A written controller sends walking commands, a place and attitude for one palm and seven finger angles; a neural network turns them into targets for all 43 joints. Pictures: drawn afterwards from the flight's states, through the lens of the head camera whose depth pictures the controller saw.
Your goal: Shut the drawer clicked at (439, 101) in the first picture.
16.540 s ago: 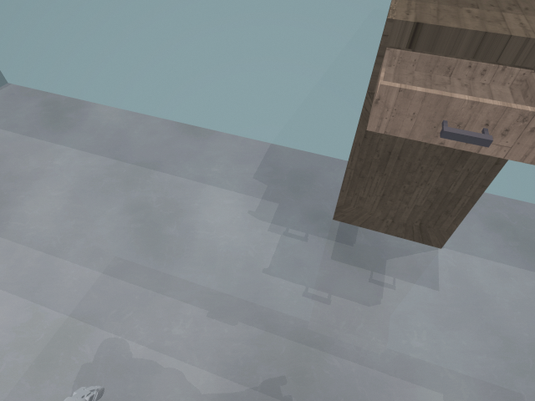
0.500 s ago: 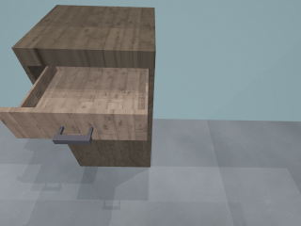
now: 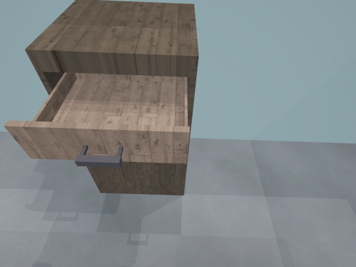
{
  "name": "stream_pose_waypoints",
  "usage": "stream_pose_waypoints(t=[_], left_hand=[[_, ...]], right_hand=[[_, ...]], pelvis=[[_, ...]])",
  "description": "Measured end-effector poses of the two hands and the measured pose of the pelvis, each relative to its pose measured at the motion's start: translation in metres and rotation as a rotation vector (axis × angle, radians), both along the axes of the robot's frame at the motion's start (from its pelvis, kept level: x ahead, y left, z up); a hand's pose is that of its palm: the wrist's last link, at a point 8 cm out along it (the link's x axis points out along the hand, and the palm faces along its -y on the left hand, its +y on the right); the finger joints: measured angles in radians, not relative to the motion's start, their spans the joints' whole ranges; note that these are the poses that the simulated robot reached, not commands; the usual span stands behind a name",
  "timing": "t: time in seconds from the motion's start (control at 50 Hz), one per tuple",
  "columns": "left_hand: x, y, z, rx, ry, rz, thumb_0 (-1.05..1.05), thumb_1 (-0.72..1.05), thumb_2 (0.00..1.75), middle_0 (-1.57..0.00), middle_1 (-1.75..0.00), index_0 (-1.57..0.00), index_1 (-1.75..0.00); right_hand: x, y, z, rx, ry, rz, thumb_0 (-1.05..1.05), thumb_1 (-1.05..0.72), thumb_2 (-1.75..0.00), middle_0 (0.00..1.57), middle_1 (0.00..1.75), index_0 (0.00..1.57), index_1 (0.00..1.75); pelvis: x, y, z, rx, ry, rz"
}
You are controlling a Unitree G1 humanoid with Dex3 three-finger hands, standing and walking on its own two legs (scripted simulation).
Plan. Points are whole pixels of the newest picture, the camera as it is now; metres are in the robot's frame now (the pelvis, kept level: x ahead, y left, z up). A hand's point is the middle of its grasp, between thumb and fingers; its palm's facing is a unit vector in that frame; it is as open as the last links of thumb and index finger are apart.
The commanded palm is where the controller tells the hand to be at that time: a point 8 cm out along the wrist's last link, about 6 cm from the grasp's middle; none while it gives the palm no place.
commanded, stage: come to a stop and stand still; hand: left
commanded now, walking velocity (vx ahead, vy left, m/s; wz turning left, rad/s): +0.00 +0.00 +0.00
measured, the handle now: (100, 155) +0.38 +0.23 +0.01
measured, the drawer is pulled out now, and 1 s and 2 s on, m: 0.23 0.23 0.23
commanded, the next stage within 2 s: look again from close up in 1.00 s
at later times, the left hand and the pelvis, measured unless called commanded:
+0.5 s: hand out of the picture +0.01 +0.17 -0.17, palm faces +0.00 -0.98 -0.20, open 7.3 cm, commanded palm none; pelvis +0.00 +0.01 +0.01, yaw -2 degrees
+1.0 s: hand out of the picture +0.00 +0.14 -0.17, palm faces +0.01 -0.98 -0.18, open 7.3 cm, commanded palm none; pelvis +0.00 -0.02 +0.01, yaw -1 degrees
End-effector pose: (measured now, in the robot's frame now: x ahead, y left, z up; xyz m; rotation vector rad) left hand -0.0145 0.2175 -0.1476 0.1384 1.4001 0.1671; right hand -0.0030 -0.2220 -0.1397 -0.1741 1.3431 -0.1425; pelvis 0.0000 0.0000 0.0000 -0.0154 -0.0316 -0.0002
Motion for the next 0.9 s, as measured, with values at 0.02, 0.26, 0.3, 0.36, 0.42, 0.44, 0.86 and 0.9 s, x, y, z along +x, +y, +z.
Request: stream_pose_waypoints(t=[0.02, 0.26, 0.3, 0.36, 0.42, 0.44, 0.86, 0.9], left_hand=[[0.003, 0.004, 0.001, 0.007, -0.010, 0.002, 0.00, 0.90, 0.89, -0.20, -0.30, -0.21, -0.29], [0.024, 0.020, 0.014, 0.028, -0.066, -0.040, 0.00, 0.91, 0.89, -0.19, -0.30, -0.20, -0.29], [0.025, 0.018, 0.014, 0.023, -0.059, -0.043, 0.00, 0.91, 0.89, -0.19, -0.30, -0.20, -0.29], [0.024, 0.014, 0.013, 0.015, -0.044, -0.043, 0.00, 0.91, 0.89, -0.19, -0.30, -0.20, -0.29], [0.022, 0.010, 0.012, 0.011, -0.023, -0.040, 0.00, 0.91, 0.89, -0.19, -0.30, -0.20, -0.29], [0.021, 0.009, 0.012, 0.010, -0.017, -0.039, 0.00, 0.92, 0.89, -0.19, -0.30, -0.20, -0.29], [0.012, -0.022, 0.012, -0.007, 0.021, -0.026, 0.01, 0.92, 0.89, -0.20, -0.30, -0.20, -0.29], [0.010, -0.025, 0.012, -0.009, 0.021, -0.024, 0.01, 0.92, 0.89, -0.20, -0.30, -0.20, -0.29]], right_hand=[[0.002, 0.003, -0.001, 0.004, -0.010, 0.005, 0.00, -0.90, -0.90, 0.19, 0.30, 0.20, 0.30], [-0.004, 0.015, -0.004, 0.028, -0.015, -0.013, 0.01, -0.92, -0.90, 0.20, 0.30, 0.20, 0.30], [-0.009, 0.016, -0.004, 0.032, 0.004, -0.019, 0.01, -0.91, -0.90, 0.20, 0.30, 0.20, 0.30], [-0.017, 0.016, -0.004, 0.034, 0.038, -0.026, 0.00, -0.91, -0.90, 0.20, 0.30, 0.20, 0.30], [-0.024, 0.016, -0.003, 0.035, 0.069, -0.034, 0.00, -0.91, -0.90, 0.20, 0.30, 0.20, 0.30], [-0.026, 0.015, -0.003, 0.035, 0.079, -0.036, 0.00, -0.91, -0.90, 0.20, 0.30, 0.20, 0.30], [-0.013, -0.003, -0.002, 0.046, 0.082, -0.035, 0.00, -0.90, -0.90, 0.19, 0.30, 0.20, 0.30], [-0.011, -0.004, -0.001, 0.047, 0.078, -0.032, 0.00, -0.90, -0.90, 0.19, 0.30, 0.20, 0.30]], pelvis=[[0.000, 0.002, 0.000, 0.001, -0.006, -0.001], [-0.004, 0.013, 0.004, 0.011, -0.013, -0.032], [-0.003, 0.013, 0.005, 0.012, -0.008, -0.034], [-0.002, 0.012, 0.006, 0.013, -0.004, -0.035], [0.000, 0.009, 0.006, 0.014, -0.004, -0.034], [0.000, 0.008, 0.006, 0.014, -0.005, -0.034], [0.005, -0.016, 0.009, 0.014, -0.006, -0.026], [0.005, -0.018, 0.009, 0.014, -0.005, -0.024]])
